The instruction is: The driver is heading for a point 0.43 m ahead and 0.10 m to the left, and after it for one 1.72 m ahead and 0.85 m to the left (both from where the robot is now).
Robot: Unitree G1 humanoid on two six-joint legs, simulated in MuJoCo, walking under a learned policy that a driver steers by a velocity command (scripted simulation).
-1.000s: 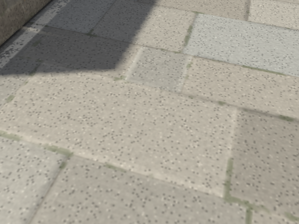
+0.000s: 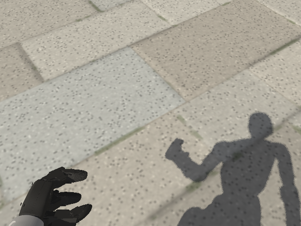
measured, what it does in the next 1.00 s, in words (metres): walks ahead, turning left: right foot, then left foot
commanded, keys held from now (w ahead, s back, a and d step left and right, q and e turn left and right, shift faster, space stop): w+shift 0.14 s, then w+q+shift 0.86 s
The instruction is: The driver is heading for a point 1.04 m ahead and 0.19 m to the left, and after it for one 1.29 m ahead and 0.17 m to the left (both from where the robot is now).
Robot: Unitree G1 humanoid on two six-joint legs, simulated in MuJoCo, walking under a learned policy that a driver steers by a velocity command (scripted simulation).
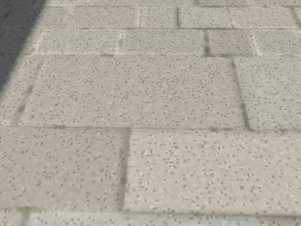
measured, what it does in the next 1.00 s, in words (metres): walks ahead, turning left: left foot, then right foot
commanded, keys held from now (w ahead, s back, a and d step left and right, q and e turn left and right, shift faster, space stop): w+q+shift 0.34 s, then w+shift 0.54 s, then e+shift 0.12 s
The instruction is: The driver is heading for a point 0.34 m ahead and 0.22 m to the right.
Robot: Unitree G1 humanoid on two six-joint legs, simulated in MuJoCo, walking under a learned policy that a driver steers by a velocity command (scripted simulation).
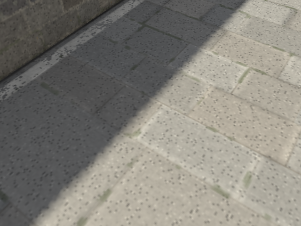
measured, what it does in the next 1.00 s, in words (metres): walks ahead, turning right: left foot, then right foot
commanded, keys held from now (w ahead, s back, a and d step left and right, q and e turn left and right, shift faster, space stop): e+shift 0.62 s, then shift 0.38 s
